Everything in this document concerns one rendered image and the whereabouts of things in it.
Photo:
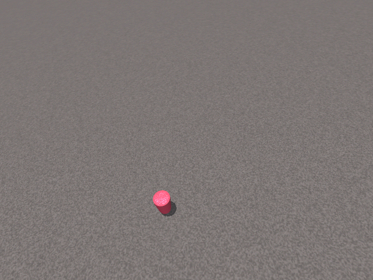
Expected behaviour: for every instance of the cup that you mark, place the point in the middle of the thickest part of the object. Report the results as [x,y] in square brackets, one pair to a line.
[162,201]

